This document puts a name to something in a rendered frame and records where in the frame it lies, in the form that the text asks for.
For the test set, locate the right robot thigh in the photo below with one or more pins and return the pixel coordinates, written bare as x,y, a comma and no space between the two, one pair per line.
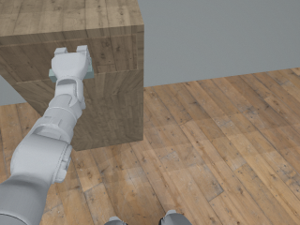
175,219

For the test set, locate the left robot upper arm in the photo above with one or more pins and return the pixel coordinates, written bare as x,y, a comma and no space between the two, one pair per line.
41,162

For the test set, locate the robot left hand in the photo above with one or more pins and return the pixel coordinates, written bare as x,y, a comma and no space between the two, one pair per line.
73,64

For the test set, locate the cabinet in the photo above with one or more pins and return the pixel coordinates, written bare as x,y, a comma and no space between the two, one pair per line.
113,111

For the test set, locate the handle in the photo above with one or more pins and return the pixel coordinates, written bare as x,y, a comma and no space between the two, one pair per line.
89,74

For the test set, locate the drawer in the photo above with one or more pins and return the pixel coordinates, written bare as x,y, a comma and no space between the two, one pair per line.
26,62

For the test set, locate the left robot forearm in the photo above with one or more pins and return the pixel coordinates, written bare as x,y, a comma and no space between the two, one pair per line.
61,116

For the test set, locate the robot left shin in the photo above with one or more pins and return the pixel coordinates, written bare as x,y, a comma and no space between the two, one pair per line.
114,218

